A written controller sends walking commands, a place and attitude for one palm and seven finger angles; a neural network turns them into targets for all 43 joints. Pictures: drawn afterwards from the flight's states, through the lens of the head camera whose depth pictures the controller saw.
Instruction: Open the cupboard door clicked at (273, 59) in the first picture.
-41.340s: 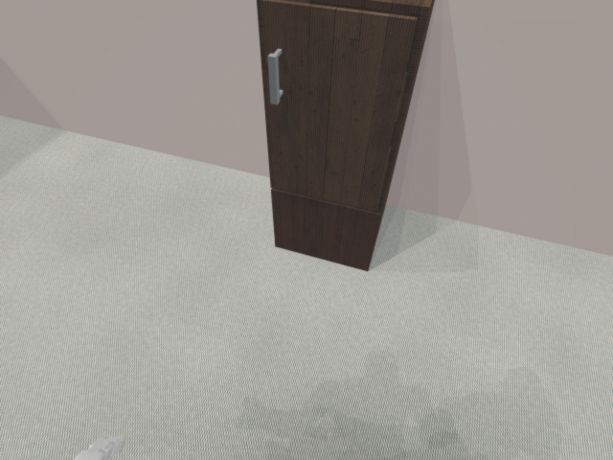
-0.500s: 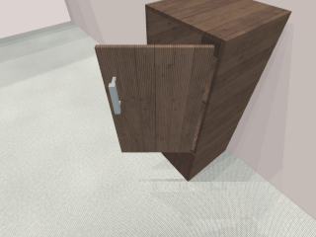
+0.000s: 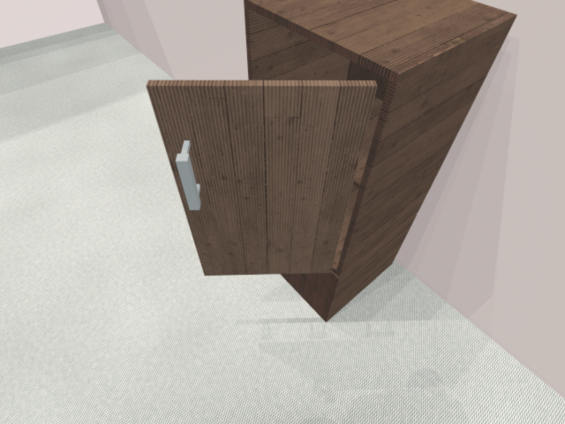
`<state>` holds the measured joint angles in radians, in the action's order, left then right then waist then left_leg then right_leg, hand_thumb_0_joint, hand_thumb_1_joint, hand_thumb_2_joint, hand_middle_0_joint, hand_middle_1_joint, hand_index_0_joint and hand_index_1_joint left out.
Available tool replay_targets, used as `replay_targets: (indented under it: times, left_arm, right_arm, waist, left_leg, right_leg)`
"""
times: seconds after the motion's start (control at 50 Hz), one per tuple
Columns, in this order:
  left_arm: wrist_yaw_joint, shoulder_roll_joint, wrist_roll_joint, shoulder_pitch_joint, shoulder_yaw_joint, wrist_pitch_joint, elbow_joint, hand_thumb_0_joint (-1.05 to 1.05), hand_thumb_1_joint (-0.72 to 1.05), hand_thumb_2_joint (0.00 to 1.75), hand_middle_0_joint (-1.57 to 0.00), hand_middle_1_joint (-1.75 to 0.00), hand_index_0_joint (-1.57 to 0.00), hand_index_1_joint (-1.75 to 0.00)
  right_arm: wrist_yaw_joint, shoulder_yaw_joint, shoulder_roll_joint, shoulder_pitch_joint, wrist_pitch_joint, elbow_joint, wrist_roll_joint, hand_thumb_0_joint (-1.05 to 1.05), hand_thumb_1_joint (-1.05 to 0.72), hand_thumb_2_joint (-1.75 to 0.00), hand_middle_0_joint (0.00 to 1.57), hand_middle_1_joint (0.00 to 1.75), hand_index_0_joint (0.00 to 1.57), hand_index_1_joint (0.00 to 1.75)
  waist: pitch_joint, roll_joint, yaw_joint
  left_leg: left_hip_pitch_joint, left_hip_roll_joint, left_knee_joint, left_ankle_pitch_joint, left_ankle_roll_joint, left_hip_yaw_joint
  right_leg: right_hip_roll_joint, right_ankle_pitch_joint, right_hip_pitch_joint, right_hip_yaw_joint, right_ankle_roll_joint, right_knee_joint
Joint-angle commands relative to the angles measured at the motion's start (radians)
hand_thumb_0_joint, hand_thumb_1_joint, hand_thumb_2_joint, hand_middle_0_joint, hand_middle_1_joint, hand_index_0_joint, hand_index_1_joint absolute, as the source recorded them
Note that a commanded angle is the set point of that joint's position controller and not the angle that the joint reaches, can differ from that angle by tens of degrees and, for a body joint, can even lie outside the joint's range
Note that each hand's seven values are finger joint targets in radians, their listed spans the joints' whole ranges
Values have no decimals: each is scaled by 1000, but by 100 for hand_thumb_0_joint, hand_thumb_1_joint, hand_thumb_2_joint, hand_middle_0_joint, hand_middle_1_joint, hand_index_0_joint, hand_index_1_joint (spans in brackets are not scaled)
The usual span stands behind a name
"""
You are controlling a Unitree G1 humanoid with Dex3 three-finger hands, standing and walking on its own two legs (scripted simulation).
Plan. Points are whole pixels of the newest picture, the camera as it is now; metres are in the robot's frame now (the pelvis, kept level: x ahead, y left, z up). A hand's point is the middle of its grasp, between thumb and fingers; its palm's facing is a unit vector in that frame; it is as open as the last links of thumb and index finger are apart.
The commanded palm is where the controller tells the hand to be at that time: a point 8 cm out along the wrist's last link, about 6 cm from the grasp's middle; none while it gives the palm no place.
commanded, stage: come to a stop and stand still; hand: left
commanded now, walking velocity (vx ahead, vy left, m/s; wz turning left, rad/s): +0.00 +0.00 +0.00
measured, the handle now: (190, 176) +0.53 +0.20 +0.02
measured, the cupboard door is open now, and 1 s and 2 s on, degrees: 52 52 52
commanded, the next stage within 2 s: look again from close up in 0.86 s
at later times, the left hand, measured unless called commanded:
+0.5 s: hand out of the picture +0.02 +0.14 -0.18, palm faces +0.01 -0.98 -0.20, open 7.3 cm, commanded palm none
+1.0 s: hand out of the picture +0.02 +0.12 -0.17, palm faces +0.02 -0.98 -0.20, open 7.3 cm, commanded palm none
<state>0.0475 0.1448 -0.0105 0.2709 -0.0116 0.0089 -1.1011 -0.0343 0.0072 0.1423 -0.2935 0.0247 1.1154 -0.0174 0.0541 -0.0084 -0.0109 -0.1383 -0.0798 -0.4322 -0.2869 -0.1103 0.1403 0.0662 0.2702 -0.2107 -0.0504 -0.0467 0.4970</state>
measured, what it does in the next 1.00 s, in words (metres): shifts its weight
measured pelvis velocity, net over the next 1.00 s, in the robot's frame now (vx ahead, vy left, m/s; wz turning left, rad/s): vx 0.01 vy -0.06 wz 0.01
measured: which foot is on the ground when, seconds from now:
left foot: down 0.00-1.00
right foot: down 0.00-1.00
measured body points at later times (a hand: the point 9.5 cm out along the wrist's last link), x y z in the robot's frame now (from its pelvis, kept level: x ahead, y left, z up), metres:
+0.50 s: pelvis +0.01 -0.03 +0.00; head +0.03 -0.04 +0.45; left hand +0.02 +0.19 -0.16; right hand +0.03 -0.26 -0.16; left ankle -0.03 +0.04 -0.74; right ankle +0.00 -0.17 -0.74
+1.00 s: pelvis +0.01 -0.06 +0.00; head +0.04 -0.05 +0.45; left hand +0.02 +0.17 -0.16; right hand +0.02 -0.28 -0.16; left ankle -0.03 +0.04 -0.74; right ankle +0.00 -0.17 -0.74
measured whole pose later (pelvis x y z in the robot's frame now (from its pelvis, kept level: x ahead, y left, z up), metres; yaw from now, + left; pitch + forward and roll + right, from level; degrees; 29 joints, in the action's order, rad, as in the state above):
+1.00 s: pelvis +0.01 -0.06 +0.00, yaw +1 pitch -1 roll +0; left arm 0.04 0.17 -0.01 0.26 -0.01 -0.01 -1.10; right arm -0.03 0.00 0.15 -0.24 0.02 1.15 -0.02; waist 0.05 -0.01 0.00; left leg -0.13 0.00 -0.42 -0.29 -0.03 0.10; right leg -0.01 0.27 -0.18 -0.01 0.01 0.47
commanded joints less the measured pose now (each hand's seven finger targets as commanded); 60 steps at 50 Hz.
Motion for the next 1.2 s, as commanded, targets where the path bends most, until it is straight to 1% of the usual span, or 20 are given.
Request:
replay_targets:
  times: [0.0, 0.02, 0.04, 0.14, 0.26, 0.32, 0.34, 0.36, 0.44, 0.5, 0.56, 0.62, 0.72, 0.74, 0.76, 0.84, 0.98, 1.0, 1.14, 1.18]
  left_arm:
    - [1, 83, -2, 60, 17, -16, 28, 0, 90, 90, -20, -30, -20, -30]
    - [0, 83, -3, 60, 17, -15, 28, 0, 90, 90, -20, -30, -20, -30]
    - [1, 84, -5, 61, 17, -17, 30, 0, 90, 90, -20, -30, -20, -30]
    - [1, 86, -6, 59, 18, -20, 32, 0, 90, 90, -20, -30, -20, -30]
    - [1, 95, -5, 58, 20, -25, 33, 0, 90, 90, -20, -30, -20, -30]
    - [0, 98, -4, 56, 21, -24, 34, 0, 90, 90, -20, -30, -20, -30]
    - [1, 98, -5, 52, 21, -25, 35, 0, 90, 90, -20, -30, -20, -30]
    - [1, 100, -5, 53, 21, -26, 36, 0, 90, 90, -20, -30, -20, -30]
    - [0, 105, -5, 53, 20, -29, 36, 0, 90, 90, -20, -30, -20, -30]
    - [-2, 106, -4, 48, 21, -28, 37, 0, 90, 90, -20, -30, -20, -30]
    - [-2, 111, -4, 47, 23, -31, 41, 0, 90, 90, -20, -30, -20, -30]
    - [-4, 116, -3, 47, 22, -32, 39, 0, 90, 90, -20, -30, -20, -30]
    - [-4, 118, -3, 46, 21, -35, 41, 0, 90, 90, -20, -30, -20, -30]
    - [-4, 116, -4, 44, 22, -36, 41, 0, 90, 90, -20, -30, -20, -30]
    - [-4, 118, -3, 40, 22, -35, 39, 0, 90, 90, -20, -30, -20, -30]
    - [-4, 116, -3, 43, 22, -36, 40, 0, 90, 90, -20, -30, -20, -30]
    - [-5, 127, -2, 36, 25, -40, 40, 0, 90, 90, -20, -30, -20, -30]
    - [-6, 129, -3, 36, 26, -40, 39, 0, 90, 90, -20, -30, -20, -30]
    - [-7, 129, -3, 33, 26, -42, 39, 0, 90, 90, -20, -30, -20, -30]
    - [-7, 133, -2, 32, 26, -42, 39, 0, 90, 90, -20, -30, -20, -30]
  right_arm:
    - [-6, -19, 115, -57, 14, -25, 4, 0, -90, -90, 20, 30, 20, 30]
    - [-5, -19, 116, -52, 14, -26, 5, 0, -90, -90, 20, 30, 20, 30]
    - [-4, -20, 113, -49, 13, -26, 5, 0, -90, -90, 20, 30, 20, 30]
    - [-4, -22, 111, -39, 15, -24, 5, 0, -90, -90, 20, 30, 20, 30]
    - [-5, -23, 111, -29, 15, -21, 5, 0, -90, -90, 20, 30, 20, 30]
    - [-5, -23, 111, -24, 14, -17, 5, 0, -90, -90, 20, 30, 20, 30]
    - [-5, -24, 109, -20, 12, -17, 5, 0, -90, -90, 20, 30, 20, 30]
    - [-4, -24, 111, -18, 13, -16, 5, 0, -90, -90, 20, 30, 20, 30]
    - [-3, -24, 108, -10, 10, -14, 6, 0, -90, -90, 20, 30, 20, 30]
    - [-3, -22, 112, -10, 10, -13, 5, 0, -90, -90, 20, 30, 20, 30]
    - [-2, -22, 112, -9, 11, -9, 5, 0, -90, -90, 20, 30, 20, 30]
    - [-1, -23, 112, -3, 10, -8, 6, 0, -90, -90, 20, 30, 20, 30]
    - [-1, -22, 112, -3, 11, -2, 6, 0, -90, -90, 20, 30, 20, 30]
    - [-1, -23, 107, -4, 9, -2, 6, 0, -90, -90, 20, 30, 20, 30]
    - [-2, -22, 112, -6, 9, 0, 6, 0, -90, -90, 20, 30, 20, 30]
    - [-1, -22, 108, -4, 9, 2, 6, 0, -90, -90, 20, 30, 20, 30]
    - [-1, -23, 116, -4, 10, 3, 5, 0, -90, -90, 20, 30, 20, 30]
    - [-2, -23, 117, -3, 11, 4, 6, 0, -90, -90, 20, 30, 20, 30]
    - [-2, -24, 116, 0, 10, 3, 5, 0, -90, -90, 20, 30, 20, 30]
    - [-2, -23, 123, 4, 11, 4, 5, 0, -90, -90, 20, 30, 20, 30]
  waist:
    - [6, 25, 8]
    - [13, 25, 10]
    - [15, 10, 10]
    - [4, -6, 10]
    - [-19, 4, 7]
    - [-20, 3, 9]
    - [-3, -3, 7]
    - [-3, 7, 7]
    - [-5, -18, 8]
    - [-3, 5, 7]
    - [-13, -2, 9]
    - [-10, -4, 11]
    - [-16, -1, 11]
    - [-3, -14, 10]
    - [-9, 2, 9]
    - [-2, -7, 11]
    - [-19, 9, 11]
    - [-25, -4, 11]
    - [-13, -7, 11]
    - [-14, 9, 12]
  left_leg:
    - [-3, 200, 98, 304, 56, -180]
    - [-13, 199, 102, 275, 54, -180]
    - [-12, 197, 94, 286, 52, -176]
    - [-6, 192, 73, 294, 50, -167]
    - [17, 188, 51, 320, 54, -154]
    - [21, 190, 56, 301, 56, -152]
    - [13, 189, 53, 295, 56, -151]
    - [12, 188, 54, 290, 57, -151]
    - [12, 189, 53, 248, 59, -147]
    - [8, 189, 63, 230, 63, -150]
    - [10, 190, 59, 238, 64, -147]
    - [7, 188, 63, 204, 66, -148]
    - [8, 190, 66, 206, 69, -148]
    - [6, 191, 65, 207, 69, -147]
    - [5, 191, 68, 209, 71, -148]
    - [6, 192, 72, 197, 70, -150]
    - [10, 193, 76, 208, 74, -149]
    - [10, 193, 75, 214, 74, -151]
    - [9, 194, 78, 212, 76, -151]
    - [12, 196, 84, 213, 77, -152]
  right_leg:
    - [17, -148, -20, -13, 66, -17]
    - [20, -142, -20, -14, 66, -21]
    - [19, -164, -18, -13, 68, -21]
    - [23, -204, -8, -22, 68, -23]
    - [30, -267, -1, -34, 75, -22]
    - [28, -255, -1, -35, 77, -26]
    - [26, -262, -4, -36, 78, -30]
    - [30, -265, -5, -39, 79, -32]
    - [30, -268, -3, -49, 83, -46]
    - [29, -250, -5, -50, 84, -50]
    - [30, -270, 6, -51, 87, -53]
    - [35, -256, 5, -56, 89, -67]
    - [35, -263, 11, -56, 91, -74]
    - [32, -272, 8, -53, 91, -76]
    - [33, -267, 11, -56, 91, -75]
    - [31, -258, 9, -54, 92, -85]
    - [35, -269, 21, -55, 93, -89]
    - [36, -276, 26, -53, 93, -90]
    - [35, -285, 26, -53, 95, -100]
    - [36, -273, 22, -53, 94, -100]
